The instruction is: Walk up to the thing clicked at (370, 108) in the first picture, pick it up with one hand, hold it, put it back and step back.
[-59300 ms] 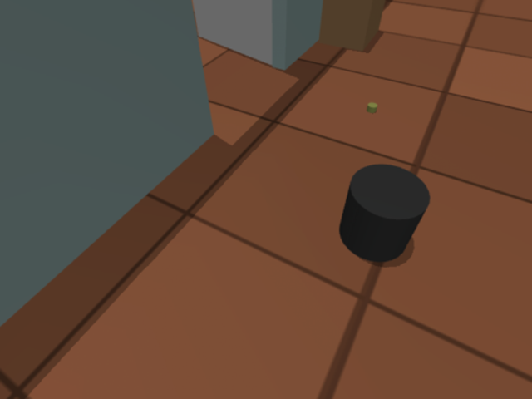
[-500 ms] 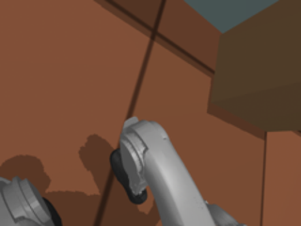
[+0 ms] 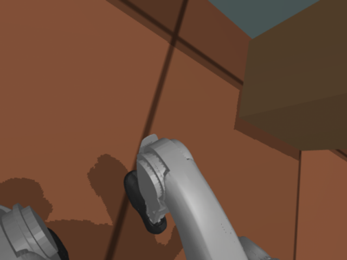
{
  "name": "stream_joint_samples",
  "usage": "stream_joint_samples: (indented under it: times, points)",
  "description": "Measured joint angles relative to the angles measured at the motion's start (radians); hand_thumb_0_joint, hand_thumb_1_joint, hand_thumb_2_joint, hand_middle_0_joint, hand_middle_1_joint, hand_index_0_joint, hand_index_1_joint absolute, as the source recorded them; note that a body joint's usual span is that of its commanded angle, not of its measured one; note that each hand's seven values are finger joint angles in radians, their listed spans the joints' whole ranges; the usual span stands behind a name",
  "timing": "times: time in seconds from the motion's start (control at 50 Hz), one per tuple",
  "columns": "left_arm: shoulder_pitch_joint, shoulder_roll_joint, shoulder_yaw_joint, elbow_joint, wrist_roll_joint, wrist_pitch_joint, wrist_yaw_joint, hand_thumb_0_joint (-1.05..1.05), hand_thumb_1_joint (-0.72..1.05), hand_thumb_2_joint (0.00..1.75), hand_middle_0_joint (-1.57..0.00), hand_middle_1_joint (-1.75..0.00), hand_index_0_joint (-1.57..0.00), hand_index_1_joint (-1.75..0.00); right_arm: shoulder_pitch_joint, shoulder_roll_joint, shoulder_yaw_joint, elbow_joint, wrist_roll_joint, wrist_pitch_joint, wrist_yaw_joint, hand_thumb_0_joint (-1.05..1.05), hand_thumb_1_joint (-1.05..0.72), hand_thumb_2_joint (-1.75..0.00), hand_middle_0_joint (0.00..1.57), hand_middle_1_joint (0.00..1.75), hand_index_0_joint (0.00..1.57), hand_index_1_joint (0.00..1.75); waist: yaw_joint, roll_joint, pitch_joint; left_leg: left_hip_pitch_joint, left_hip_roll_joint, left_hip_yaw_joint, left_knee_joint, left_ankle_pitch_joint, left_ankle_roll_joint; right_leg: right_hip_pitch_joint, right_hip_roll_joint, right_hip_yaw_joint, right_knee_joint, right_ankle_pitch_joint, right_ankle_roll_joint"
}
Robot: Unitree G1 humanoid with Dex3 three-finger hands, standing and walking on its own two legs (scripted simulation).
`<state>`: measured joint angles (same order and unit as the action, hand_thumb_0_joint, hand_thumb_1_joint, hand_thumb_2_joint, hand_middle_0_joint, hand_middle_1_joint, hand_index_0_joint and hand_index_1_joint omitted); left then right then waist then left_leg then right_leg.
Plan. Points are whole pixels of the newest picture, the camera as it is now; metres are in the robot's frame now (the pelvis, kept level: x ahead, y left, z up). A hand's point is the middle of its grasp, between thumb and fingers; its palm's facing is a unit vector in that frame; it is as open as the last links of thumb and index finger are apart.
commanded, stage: open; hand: left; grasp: from above
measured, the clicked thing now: out of the picture +0.49 +0.31 -0.29
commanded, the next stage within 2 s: withdraw in 0.32 s
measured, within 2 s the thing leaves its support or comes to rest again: neither
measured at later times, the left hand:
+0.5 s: hand out of the picture +0.48 +0.30 -0.26, palm faces -0.44 -0.16 -0.88, open 14.1 cm
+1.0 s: hand out of the picture +0.48 +0.32 -0.10, palm faces -0.43 -0.13 -0.90, open 14.0 cm
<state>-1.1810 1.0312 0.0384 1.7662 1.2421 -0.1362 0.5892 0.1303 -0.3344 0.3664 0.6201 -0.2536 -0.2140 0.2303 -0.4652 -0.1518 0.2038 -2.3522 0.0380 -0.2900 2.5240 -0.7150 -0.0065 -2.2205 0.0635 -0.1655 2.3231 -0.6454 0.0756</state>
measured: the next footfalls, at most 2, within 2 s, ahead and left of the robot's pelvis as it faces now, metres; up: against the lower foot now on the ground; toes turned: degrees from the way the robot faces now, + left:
none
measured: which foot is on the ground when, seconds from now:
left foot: down 0.00-1.00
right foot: down 0.00-1.00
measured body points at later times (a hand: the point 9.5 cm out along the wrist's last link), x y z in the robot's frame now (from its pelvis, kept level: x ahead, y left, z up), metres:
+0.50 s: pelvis +0.00 +0.00 +0.00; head +0.30 +0.13 +0.31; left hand +0.50 +0.30 -0.21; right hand +0.03 -0.24 -0.05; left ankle +0.06 +0.13 -0.28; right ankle +0.12 -0.12 -0.28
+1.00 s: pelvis +0.00 -0.01 +0.03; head +0.22 +0.09 +0.41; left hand +0.49 +0.32 -0.05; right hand +0.09 -0.27 -0.06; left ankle +0.06 +0.13 -0.28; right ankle +0.12 -0.12 -0.28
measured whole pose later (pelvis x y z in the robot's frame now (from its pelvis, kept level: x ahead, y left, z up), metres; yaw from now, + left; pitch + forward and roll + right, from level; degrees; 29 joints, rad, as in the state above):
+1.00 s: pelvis +0.00 -0.01 +0.03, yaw +6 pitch +33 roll -10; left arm -1.10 0.73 -0.08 1.37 1.12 0.02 0.19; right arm 0.16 -0.31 0.14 0.64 -0.12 -0.02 0.20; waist -0.30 0.01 -0.04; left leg -2.30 0.03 -0.18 2.38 -0.67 -0.01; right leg -2.20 0.02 -0.09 2.26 -0.65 0.04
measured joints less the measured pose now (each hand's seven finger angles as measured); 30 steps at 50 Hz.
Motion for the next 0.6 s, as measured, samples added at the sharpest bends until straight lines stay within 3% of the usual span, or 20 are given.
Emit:
stream_joint_samples:
  times: [0.2, 0.4, 0.5, 0.6]
  points:
    - [0.000, 0.002, -0.008, -0.004, -0.005, -0.004, -0.006, 0.00, -0.49, 0.96, -0.12, -1.01, -0.11, -1.01, 0.000, -0.004, 0.002, -0.007, 0.004, -0.003, -0.003, 0.00, -0.90, -0.90, 0.20, 0.30, 0.20, 0.30, 0.001, -0.001, 0.006, 0.000, 0.002, 0.004, -0.002, 0.002, 0.004, 0.000, 0.001, 0.003, -0.002, 0.003, 0.003]
    - [0.000, 0.003, -0.008, -0.009, -0.004, -0.001, -0.003, 0.00, -0.51, 0.99, -0.08, -1.03, -0.08, -1.04, 0.002, 0.002, 0.005, -0.008, 0.002, 0.002, -0.005, 0.00, -0.90, -0.90, 0.20, 0.30, 0.20, 0.30, 0.001, -0.005, 0.010, 0.004, 0.001, 0.001, -0.006, 0.001, -0.001, 0.002, 0.000, 0.000, -0.005, 0.002, 0.000]
    - [0.000, 0.002, -0.001, -0.019, -0.007, 0.001, -0.005, 0.00, -0.51, 0.98, -0.08, -1.03, -0.08, -1.03, 0.004, -0.001, 0.002, -0.007, 0.003, -0.001, -0.004, 0.00, -0.90, -0.90, 0.20, 0.30, 0.20, 0.30, 0.002, -0.002, 0.011, 0.004, 0.001, 0.001, -0.007, 0.000, -0.003, 0.001, -0.001, 0.000, -0.005, 0.001, 0.000]
    - [0.012, -0.013, 0.038, -0.090, -0.001, 0.020, -0.014, 0.00, -0.53, 0.99, -0.08, -1.02, -0.09, -1.02, 0.021, 0.001, -0.022, -0.002, 0.007, -0.001, 0.004, 0.00, -0.90, -0.90, 0.20, 0.30, 0.20, 0.30, 0.014, 0.010, -0.002, 0.000, 0.000, 0.004, -0.012, 0.002, -0.007, -0.006, -0.003, 0.002, -0.005, 0.002, -0.006]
